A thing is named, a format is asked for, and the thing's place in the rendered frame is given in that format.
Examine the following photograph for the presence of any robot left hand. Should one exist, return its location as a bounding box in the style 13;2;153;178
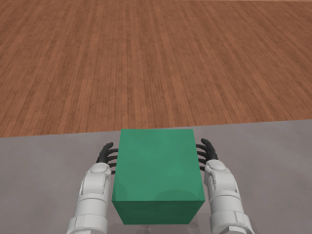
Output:
97;142;119;175

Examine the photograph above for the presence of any carton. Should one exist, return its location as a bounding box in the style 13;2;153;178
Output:
111;129;206;225

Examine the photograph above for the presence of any left robot forearm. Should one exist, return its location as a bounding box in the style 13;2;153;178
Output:
65;162;112;234

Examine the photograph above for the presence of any robot right hand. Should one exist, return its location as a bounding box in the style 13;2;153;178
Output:
196;138;218;171

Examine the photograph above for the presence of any right robot forearm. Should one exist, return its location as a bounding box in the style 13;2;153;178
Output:
204;159;254;234

